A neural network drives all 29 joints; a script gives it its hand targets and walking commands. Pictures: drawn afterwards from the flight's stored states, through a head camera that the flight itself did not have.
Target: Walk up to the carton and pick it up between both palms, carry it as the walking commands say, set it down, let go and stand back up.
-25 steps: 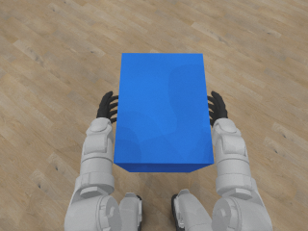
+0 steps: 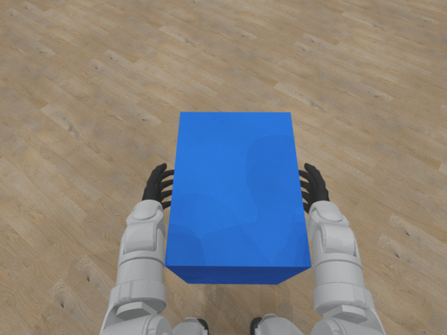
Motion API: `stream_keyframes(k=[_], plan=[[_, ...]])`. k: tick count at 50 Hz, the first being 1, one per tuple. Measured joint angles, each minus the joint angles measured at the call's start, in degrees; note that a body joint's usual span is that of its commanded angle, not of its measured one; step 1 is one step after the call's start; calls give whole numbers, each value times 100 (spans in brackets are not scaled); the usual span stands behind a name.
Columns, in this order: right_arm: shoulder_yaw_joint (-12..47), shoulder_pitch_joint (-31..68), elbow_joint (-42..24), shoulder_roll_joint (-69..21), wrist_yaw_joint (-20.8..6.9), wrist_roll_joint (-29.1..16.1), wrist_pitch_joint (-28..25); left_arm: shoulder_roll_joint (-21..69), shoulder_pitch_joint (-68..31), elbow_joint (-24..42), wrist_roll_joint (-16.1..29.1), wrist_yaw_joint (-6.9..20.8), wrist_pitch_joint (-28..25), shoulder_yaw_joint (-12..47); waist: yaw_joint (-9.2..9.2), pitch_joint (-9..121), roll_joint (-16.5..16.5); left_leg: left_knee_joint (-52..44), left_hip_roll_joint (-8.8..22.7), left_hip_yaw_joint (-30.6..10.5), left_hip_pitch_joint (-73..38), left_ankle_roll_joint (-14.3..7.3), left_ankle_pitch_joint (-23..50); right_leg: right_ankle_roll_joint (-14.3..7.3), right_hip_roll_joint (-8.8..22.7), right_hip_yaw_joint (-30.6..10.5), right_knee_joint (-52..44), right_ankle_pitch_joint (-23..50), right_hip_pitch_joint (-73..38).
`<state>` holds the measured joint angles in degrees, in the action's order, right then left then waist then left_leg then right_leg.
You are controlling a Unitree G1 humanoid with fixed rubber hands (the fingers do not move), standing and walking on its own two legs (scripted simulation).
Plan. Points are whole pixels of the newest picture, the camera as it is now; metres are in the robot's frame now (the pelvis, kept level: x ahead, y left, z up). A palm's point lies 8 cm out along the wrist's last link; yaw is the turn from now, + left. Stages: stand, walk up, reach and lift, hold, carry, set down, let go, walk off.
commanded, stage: reach and lift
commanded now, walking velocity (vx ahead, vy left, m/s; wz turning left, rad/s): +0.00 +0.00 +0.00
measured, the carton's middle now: (233, 207) +0.36 -0.02 -0.09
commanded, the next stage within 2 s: hold in 1.76 s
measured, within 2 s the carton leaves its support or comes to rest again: neither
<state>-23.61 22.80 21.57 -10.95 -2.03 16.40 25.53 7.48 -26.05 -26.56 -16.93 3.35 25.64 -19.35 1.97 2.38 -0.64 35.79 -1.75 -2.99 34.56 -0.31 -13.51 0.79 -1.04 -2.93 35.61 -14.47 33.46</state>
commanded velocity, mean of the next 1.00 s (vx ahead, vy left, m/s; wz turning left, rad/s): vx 0.00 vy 0.00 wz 0.00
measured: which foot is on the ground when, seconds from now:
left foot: down 0.00-1.00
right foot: down 0.00-1.00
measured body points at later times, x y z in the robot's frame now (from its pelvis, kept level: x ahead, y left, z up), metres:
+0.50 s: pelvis +0.01 +0.00 +0.02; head +0.00 +0.01 +0.47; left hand +0.34 +0.14 +0.04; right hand +0.32 -0.17 +0.05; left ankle +0.04 +0.11 -0.72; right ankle +0.03 -0.13 -0.72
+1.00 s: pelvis +0.01 +0.00 +0.02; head -0.03 +0.00 +0.47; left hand +0.32 +0.15 +0.06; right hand +0.31 -0.16 +0.06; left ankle +0.04 +0.11 -0.72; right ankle +0.03 -0.13 -0.72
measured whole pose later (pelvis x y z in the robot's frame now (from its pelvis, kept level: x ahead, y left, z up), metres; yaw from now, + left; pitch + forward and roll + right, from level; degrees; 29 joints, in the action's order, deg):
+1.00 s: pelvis +0.01 +0.00 +0.02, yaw -1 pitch -8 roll +0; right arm -15.1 17.2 14.0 -9.2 -0.3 13.7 42.2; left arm 7.3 -17.7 -15.0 -13.9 1.4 42.6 -14.1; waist 0.4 -3.9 -0.5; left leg 22.4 -1.2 -2.7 3.4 -0.2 -10.7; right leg 0.3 -0.9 -3.7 22.6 -11.5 2.7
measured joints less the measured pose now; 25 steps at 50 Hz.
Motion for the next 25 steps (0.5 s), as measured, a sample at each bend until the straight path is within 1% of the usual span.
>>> stream_keyframes(k=[11, 25], plan=[[270, -255, -120, 78, 5, -73, 423, 71, 392, 294, 25, -59, 400, 132, 26, -122, -9, -540, 8, 36, -1108, -23, 99, 9, 19, -52, -560, 124, -1102], [602, -454, -461, 141, 77, -179, 1117, 52, 725, 759, 199, -145, 1063, 352, 24, -321, 9, -1020, 38, 45, -2307, -18, 176, -14, 14, -75, -1047, 217, -2295]])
